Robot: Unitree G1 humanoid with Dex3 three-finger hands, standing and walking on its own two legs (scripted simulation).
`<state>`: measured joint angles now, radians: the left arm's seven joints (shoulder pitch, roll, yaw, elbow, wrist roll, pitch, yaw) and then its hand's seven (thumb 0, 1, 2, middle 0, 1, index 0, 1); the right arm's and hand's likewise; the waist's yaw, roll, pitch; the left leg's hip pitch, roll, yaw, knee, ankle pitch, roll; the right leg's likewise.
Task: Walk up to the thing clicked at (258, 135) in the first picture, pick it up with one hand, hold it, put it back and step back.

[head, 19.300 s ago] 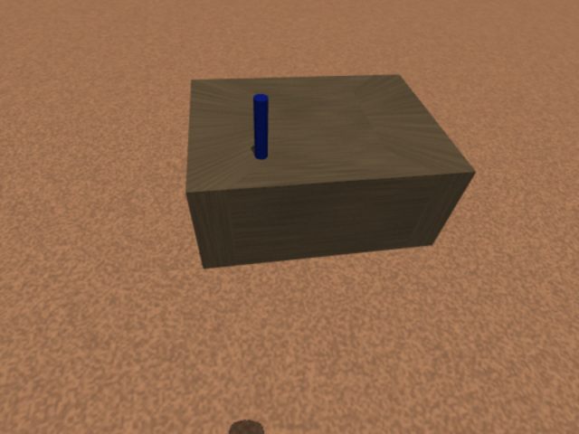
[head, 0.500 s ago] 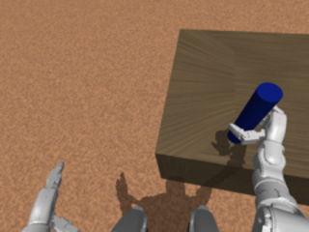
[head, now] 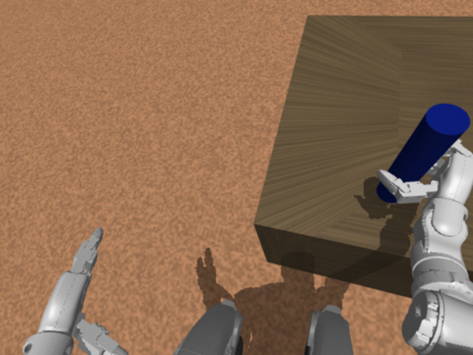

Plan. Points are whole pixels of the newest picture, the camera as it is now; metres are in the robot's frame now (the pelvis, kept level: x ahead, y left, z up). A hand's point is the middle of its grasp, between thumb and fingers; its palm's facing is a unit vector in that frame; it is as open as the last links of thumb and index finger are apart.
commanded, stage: crouch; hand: right
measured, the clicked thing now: (412, 163) +0.46 -0.21 +0.00
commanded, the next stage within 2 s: lower in 0.12 s
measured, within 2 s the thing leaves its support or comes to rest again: neither
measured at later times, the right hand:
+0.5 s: hand (402, 171) +0.49 -0.22 -0.07, palm faces +0.26 +0.96 -0.01, open 8.6 cm
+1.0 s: hand (396, 177) +0.50 -0.22 -0.11, palm faces +0.27 +0.96 -0.01, open 8.7 cm
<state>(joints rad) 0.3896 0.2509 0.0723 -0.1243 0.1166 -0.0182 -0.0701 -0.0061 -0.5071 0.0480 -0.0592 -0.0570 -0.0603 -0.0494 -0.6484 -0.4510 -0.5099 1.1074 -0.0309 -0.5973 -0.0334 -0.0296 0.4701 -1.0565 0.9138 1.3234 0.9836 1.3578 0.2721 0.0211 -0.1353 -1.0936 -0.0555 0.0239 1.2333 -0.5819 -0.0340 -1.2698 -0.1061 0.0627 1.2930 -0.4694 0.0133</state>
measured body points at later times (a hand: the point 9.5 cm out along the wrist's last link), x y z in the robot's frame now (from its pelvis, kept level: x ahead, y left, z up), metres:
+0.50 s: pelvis -0.01 +0.00 -0.03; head +0.16 -0.08 +0.38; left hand +0.17 +0.25 +0.04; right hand +0.47 -0.27 -0.06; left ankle +0.00 +0.15 -0.62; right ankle +0.06 -0.12 -0.62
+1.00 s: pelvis -0.02 +0.00 -0.06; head +0.16 -0.09 +0.34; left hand +0.15 +0.26 +0.05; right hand +0.48 -0.27 -0.10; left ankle +0.00 +0.15 -0.62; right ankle +0.06 -0.12 -0.62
